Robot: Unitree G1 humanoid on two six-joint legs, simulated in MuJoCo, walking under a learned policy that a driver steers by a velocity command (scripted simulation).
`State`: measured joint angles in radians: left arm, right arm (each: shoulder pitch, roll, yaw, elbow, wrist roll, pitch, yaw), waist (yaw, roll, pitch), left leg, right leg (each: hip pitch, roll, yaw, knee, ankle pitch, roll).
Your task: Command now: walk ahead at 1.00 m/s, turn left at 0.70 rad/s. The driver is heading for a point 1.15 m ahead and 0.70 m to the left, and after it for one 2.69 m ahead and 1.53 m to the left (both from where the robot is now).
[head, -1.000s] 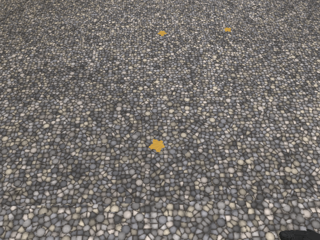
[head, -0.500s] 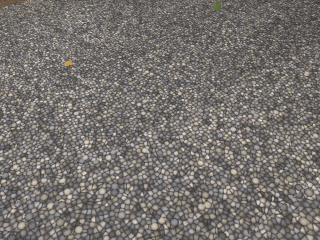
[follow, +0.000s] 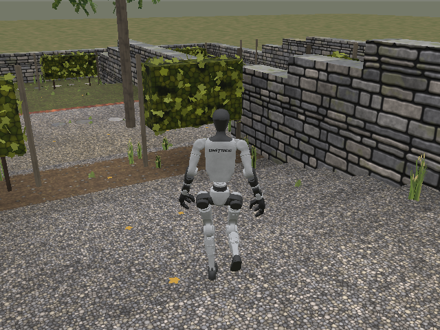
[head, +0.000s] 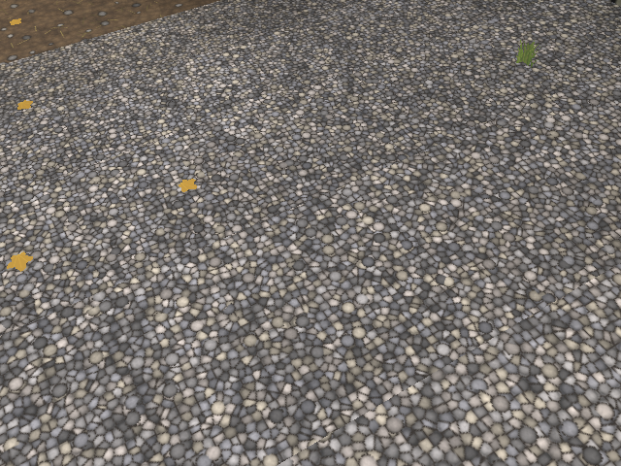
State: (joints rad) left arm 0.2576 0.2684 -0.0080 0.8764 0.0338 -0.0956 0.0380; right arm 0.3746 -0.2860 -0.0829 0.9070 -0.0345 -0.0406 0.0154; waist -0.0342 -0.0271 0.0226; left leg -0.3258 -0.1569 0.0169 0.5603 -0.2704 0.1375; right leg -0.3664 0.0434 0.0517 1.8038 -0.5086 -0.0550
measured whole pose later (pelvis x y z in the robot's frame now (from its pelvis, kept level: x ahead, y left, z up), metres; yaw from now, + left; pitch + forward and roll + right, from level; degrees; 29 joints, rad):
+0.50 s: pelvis +0.47 +0.02 +0.00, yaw +25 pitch +0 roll -2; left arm 0.41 0.35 0.08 0.89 0.02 -0.11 0.00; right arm 0.16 -0.41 -0.11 0.75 -0.05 0.03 0.06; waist 0.06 0.04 0.02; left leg -0.66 0.07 -0.01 1.09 -0.15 0.09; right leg -0.07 -0.03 -0.18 0.49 -0.42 0.02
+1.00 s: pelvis +0.85 +0.23 -0.19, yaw +55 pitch -1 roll +3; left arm 0.04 0.24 0.01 0.68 0.03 -0.06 0.03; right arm 0.39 -0.28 -0.07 0.92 0.01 -0.01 0.00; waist -0.08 0.01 0.16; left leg -0.17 -0.24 -0.11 0.71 -0.45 0.13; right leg -0.58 -0.06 0.15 0.69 -0.05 0.03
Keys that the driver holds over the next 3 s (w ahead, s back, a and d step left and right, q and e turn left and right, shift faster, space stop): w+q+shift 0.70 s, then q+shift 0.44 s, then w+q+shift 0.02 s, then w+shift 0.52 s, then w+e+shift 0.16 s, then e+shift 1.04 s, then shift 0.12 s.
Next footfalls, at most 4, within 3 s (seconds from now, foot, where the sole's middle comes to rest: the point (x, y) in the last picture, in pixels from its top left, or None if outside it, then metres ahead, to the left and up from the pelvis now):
0.24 right None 0.47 -0.12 -0.76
0.74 left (230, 379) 0.77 0.22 -0.94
1.02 right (207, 274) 1.11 0.31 -0.94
1.46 left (151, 347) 0.87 0.44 -0.94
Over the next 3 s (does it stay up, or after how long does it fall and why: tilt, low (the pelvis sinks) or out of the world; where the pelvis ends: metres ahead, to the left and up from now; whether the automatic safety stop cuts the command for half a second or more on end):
stays up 1.08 0.90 -0.34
